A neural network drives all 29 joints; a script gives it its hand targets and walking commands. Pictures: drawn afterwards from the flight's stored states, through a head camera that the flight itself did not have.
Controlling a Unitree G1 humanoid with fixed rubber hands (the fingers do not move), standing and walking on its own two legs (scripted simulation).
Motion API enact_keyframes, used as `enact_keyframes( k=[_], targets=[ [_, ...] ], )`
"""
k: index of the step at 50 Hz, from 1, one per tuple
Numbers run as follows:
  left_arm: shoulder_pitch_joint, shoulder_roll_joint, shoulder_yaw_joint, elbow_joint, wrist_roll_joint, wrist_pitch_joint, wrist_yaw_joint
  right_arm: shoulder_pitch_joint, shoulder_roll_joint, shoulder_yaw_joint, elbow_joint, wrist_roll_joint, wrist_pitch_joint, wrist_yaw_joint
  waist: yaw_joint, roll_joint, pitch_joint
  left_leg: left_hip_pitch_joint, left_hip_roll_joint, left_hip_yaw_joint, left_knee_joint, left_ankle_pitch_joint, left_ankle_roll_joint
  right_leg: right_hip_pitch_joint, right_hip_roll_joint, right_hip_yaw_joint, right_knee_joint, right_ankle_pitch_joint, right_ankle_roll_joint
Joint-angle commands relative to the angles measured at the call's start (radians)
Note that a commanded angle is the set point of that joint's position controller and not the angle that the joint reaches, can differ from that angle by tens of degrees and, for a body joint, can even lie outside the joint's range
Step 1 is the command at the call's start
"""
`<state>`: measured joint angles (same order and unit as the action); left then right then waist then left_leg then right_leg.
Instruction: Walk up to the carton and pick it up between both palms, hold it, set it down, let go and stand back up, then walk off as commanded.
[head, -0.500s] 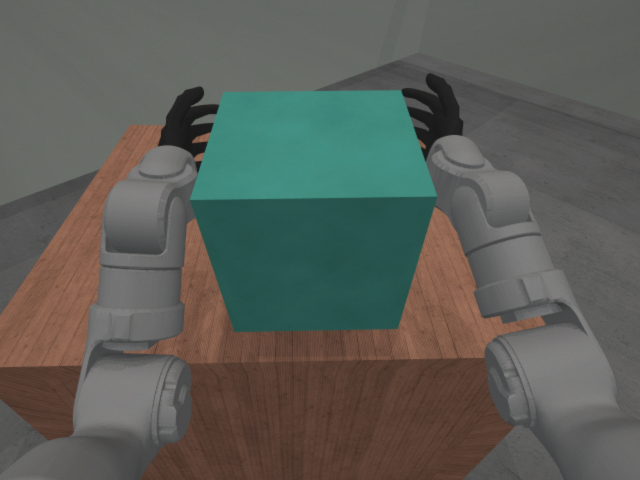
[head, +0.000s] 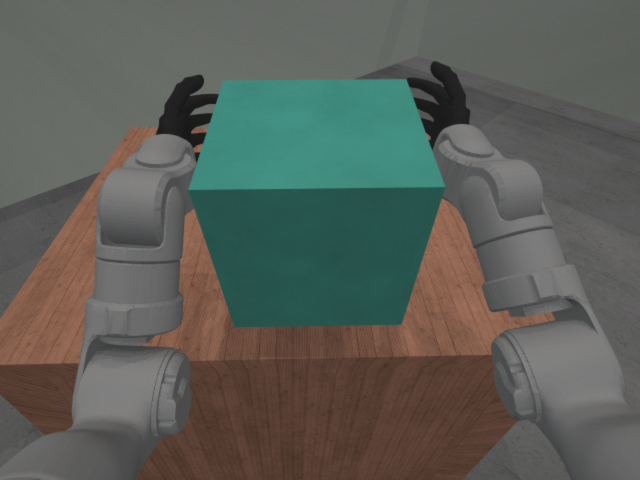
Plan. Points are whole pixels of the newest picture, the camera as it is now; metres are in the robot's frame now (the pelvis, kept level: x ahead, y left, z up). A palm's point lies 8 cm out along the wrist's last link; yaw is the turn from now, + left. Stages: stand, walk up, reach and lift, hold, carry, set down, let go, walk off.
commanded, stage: hold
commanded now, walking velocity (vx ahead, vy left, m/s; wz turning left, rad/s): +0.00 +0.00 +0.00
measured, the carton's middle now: (316, 208) +0.34 +0.02 +0.21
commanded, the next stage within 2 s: none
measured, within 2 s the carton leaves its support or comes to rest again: neither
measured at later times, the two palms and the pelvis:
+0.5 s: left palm (174, 139) +0.36 +0.17 +0.28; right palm (449, 126) +0.39 -0.12 +0.30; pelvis +0.01 +0.00 +0.00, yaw +0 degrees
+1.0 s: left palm (177, 137) +0.36 +0.17 +0.28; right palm (452, 123) +0.39 -0.12 +0.30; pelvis +0.00 +0.00 +0.00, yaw +0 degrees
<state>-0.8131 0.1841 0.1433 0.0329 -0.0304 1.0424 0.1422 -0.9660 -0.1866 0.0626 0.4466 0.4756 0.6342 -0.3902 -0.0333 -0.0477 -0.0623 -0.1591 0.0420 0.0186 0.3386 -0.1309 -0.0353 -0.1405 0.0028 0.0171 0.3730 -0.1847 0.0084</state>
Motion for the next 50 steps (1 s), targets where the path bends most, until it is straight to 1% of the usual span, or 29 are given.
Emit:
enact_keyframes(
  k=[1, 3, 4, 6, 7, 8, 9, 12, 13, 14, 16, 20, 24, 26, 28, 29, 31, 34, 37, 39, 40, 41, 42, 43, 46, 47, 49, 50],
  targets=[
    [-0.536, -0.115, -0.163, -0.164, -0.084, -0.039, -0.013, -0.545, 0.028, 0.074, -0.182, 0.124, -0.045, 0.035, -0.065, 0.155, -0.367, 0.158, -0.055, 0.007, -0.021, 0.069, -0.022, 0.066, 0.077, -0.068, -0.059, 0.137, 0.075],
    [-0.525, -0.128, -0.165, -0.176, -0.080, -0.026, -0.016, -0.516, 0.025, 0.086, -0.171, 0.131, -0.036, 0.034, -0.072, 0.154, -0.362, 0.169, -0.055, 0.006, -0.014, 0.099, -0.024, 0.078, 0.076, -0.069, -0.056, 0.170, 0.079],
    [-0.523, -0.129, -0.157, -0.151, -0.071, -0.022, -0.018, -0.508, 0.023, 0.085, -0.139, 0.133, -0.030, 0.035, -0.069, 0.161, -0.337, 0.163, -0.056, 0.009, -0.016, 0.088, -0.025, 0.071, 0.075, -0.068, -0.061, 0.152, 0.081],
    [-0.501, -0.125, -0.155, -0.162, -0.064, -0.016, -0.024, -0.488, 0.023, 0.088, -0.141, 0.136, -0.023, 0.030, -0.076, 0.150, -0.315, 0.162, -0.056, 0.008, -0.014, 0.106, -0.024, 0.086, 0.073, -0.065, -0.059, 0.180, 0.086],
    [-0.493, -0.124, -0.149, -0.152, -0.062, -0.013, -0.029, -0.487, 0.025, 0.090, -0.137, 0.135, -0.020, 0.029, -0.071, 0.139, -0.306, 0.162, -0.058, 0.010, -0.014, 0.107, -0.020, 0.087, 0.072, -0.064, -0.062, 0.179, 0.090],
    [-0.471, -0.128, -0.155, -0.178, -0.057, -0.006, -0.032, -0.473, 0.021, 0.096, -0.155, 0.141, -0.017, 0.027, -0.074, 0.147, -0.310, 0.165, -0.056, 0.007, -0.013, 0.126, -0.023, 0.102, 0.073, -0.064, -0.055, 0.206, 0.087],
    [-0.489, -0.125, -0.149, -0.153, -0.051, -0.004, -0.035, -0.486, 0.019, 0.095, -0.138, 0.140, -0.013, 0.026, -0.072, 0.148, -0.296, 0.160, -0.057, 0.010, -0.014, 0.113, -0.023, 0.093, 0.071, -0.063, -0.060, 0.189, 0.088],
    [-0.495, -0.123, -0.148, -0.185, -0.056, 0.000, -0.041, -0.497, 0.019, 0.098, -0.183, 0.145, -0.010, 0.022, -0.072, 0.137, -0.324, 0.172, -0.061, 0.008, -0.005, 0.148, -0.020, 0.102, 0.072, -0.067, -0.051, 0.230, 0.095],
    [-0.489, -0.121, -0.150, -0.220, -0.059, 0.003, -0.041, -0.501, 0.016, 0.104, -0.217, 0.153, -0.011, 0.021, -0.070, 0.139, -0.357, 0.183, -0.060, 0.005, 0.001, 0.173, -0.023, 0.117, 0.075, -0.067, -0.045, 0.256, 0.092],
    [-0.508, -0.125, -0.158, -0.215, -0.063, 0.006, -0.040, -0.508, 0.012, 0.104, -0.209, 0.150, -0.008, 0.019, -0.074, 0.151, -0.359, 0.186, -0.061, 0.006, 0.006, 0.167, -0.027, 0.101, 0.076, -0.068, -0.048, 0.242, 0.090],
    [-0.514, -0.126, -0.162, -0.264, -0.075, 0.008, -0.036, -0.524, 0.012, 0.107, -0.264, 0.159, -0.013, 0.018, -0.069, 0.159, -0.408, 0.201, -0.060, 0.002, 0.014, 0.202, -0.030, 0.113, 0.080, -0.071, -0.038, 0.271, 0.090],
    [-0.495, -0.126, -0.162, -0.268, -0.080, 0.020, -0.034, -0.516, 0.007, 0.104, -0.290, 0.159, -0.009, 0.014, -0.076, 0.157, -0.415, 0.214, -0.064, 0.000, 0.030, 0.228, -0.030, 0.114, 0.081, -0.072, -0.035, 0.302, 0.093],
    [-0.482, -0.112, -0.141, -0.203, -0.069, 0.028, -0.037, -0.509, 0.008, 0.097, -0.242, 0.149, 0.006, 0.006, -0.074, 0.134, -0.333, 0.173, -0.067, 0.008, 0.013, 0.168, -0.021, 0.106, 0.075, -0.064, -0.046, 0.262, 0.098],
    [-0.495, -0.102, -0.131, -0.157, -0.056, 0.031, -0.038, -0.505, 0.004, 0.088, -0.170, 0.142, 0.016, 0.005, -0.075, 0.138, -0.272, 0.147, -0.065, 0.015, -0.006, 0.104, -0.021, 0.085, 0.070, -0.059, -0.059, 0.197, 0.095],
    [-0.520, -0.092, -0.125, -0.126, -0.052, 0.027, -0.039, -0.525, 0.007, 0.081, -0.144, 0.133, 0.017, 0.008, -0.072, 0.128, -0.249, 0.126, -0.064, 0.021, -0.021, 0.054, -0.014, 0.081, 0.068, -0.061, -0.066, 0.145, 0.094],
    [-0.528, -0.093, -0.134, -0.131, -0.065, 0.021, -0.040, -0.528, 0.010, 0.078, -0.150, 0.132, 0.016, 0.010, -0.075, 0.119, -0.261, 0.122, -0.062, 0.019, -0.025, 0.044, -0.011, 0.081, 0.068, -0.058, -0.068, 0.137, 0.092],
    [-0.538, -0.095, -0.141, -0.127, -0.069, 0.012, -0.037, -0.527, 0.013, 0.075, -0.132, 0.130, 0.013, 0.017, -0.070, 0.130, -0.265, 0.115, -0.060, 0.017, -0.032, 0.027, -0.011, 0.080, 0.069, -0.060, -0.067, 0.119, 0.087],
    [-0.574, -0.102, -0.156, -0.151, -0.084, 0.004, -0.030, -0.555, 0.010, 0.076, -0.149, 0.140, 0.003, 0.027, -0.073, 0.139, -0.309, 0.116, -0.056, 0.010, -0.034, 0.022, -0.016, 0.073, 0.074, -0.064, -0.062, 0.106, 0.081],
    [-0.574, -0.102, -0.149, -0.147, -0.075, 0.000, -0.024, -0.562, 0.008, 0.078, -0.155, 0.144, 0.000, 0.033, -0.066, 0.140, -0.322, 0.119, -0.056, 0.008, -0.033, 0.031, -0.018, 0.071, 0.076, -0.066, -0.062, 0.104, 0.079],
    [-0.570, -0.109, -0.151, -0.141, -0.078, -0.001, -0.022, -0.555, 0.005, 0.074, -0.143, 0.141, 0.000, 0.034, -0.072, 0.144, -0.324, 0.125, -0.057, 0.007, -0.028, 0.044, -0.019, 0.070, 0.075, -0.066, -0.061, 0.116, 0.079],
    [-0.560, -0.106, -0.151, -0.154, -0.080, -0.002, -0.023, -0.559, 0.006, 0.084, -0.167, 0.150, -0.004, 0.036, -0.064, 0.140, -0.340, 0.131, -0.058, 0.008, -0.026, 0.058, -0.016, 0.078, 0.076, -0.067, -0.060, 0.131, 0.082],
    [-0.560, -0.113, -0.154, -0.160, -0.080, -0.001, -0.022, -0.561, 0.008, 0.085, -0.169, 0.152, -0.002, 0.035, -0.066, 0.143, -0.338, 0.133, -0.057, 0.006, -0.026, 0.069, -0.019, 0.077, 0.077, -0.069, -0.059, 0.140, 0.080],
    [-0.558, -0.114, -0.150, -0.141, -0.076, -0.001, -0.023, -0.555, 0.008, 0.085, -0.151, 0.149, -0.002, 0.038, -0.067, 0.141, -0.331, 0.134, -0.057, 0.006, -0.023, 0.065, -0.019, 0.071, 0.077, -0.068, -0.060, 0.131, 0.080],
    [-0.558, -0.115, -0.152, -0.167, -0.075, 0.002, -0.023, -0.549, 0.008, 0.088, -0.166, 0.154, 0.002, 0.037, -0.073, 0.137, -0.342, 0.142, -0.057, 0.005, -0.021, 0.079, -0.019, 0.079, 0.078, -0.070, -0.058, 0.146, 0.081],
    [-0.546, -0.115, -0.152, -0.154, -0.075, 0.007, -0.027, -0.532, 0.000, 0.087, -0.146, 0.157, 0.007, 0.036, -0.076, 0.137, -0.329, 0.138, -0.056, 0.005, -0.020, 0.084, -0.022, 0.079, 0.077, -0.069, -0.060, 0.154, 0.082],
    [-0.548, -0.113, -0.152, -0.169, -0.073, 0.006, -0.029, -0.531, 0.004, 0.093, -0.158, 0.161, 0.006, 0.037, -0.077, 0.133, -0.343, 0.145, -0.057, 0.004, -0.018, 0.099, -0.020, 0.085, 0.076, -0.070, -0.057, 0.172, 0.085],
    [-0.554, -0.116, -0.151, -0.157, -0.072, 0.005, -0.031, -0.536, 0.000, 0.092, -0.148, 0.163, 0.005, 0.038, -0.076, 0.147, -0.337, 0.146, -0.058, 0.004, -0.017, 0.101, -0.025, 0.075, 0.074, -0.070, -0.061, 0.165, 0.082],
    [-0.553, -0.116, -0.155, -0.173, -0.073, 0.007, -0.031, -0.541, -0.002, 0.093, -0.171, 0.165, 0.006, 0.037, -0.076, 0.145, -0.356, 0.151, -0.058, 0.004, -0.013, 0.113, -0.025, 0.085, 0.075, -0.071, -0.056, 0.182, 0.083]
  ],
)
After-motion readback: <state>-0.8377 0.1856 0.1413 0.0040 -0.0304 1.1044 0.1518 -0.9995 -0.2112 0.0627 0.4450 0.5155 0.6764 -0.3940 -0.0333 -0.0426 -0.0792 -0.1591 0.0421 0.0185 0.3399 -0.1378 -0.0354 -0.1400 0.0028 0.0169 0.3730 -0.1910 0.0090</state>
